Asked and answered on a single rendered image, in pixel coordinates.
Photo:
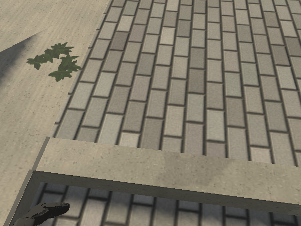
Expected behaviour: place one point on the left robot hand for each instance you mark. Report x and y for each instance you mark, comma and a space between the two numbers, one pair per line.
41, 212

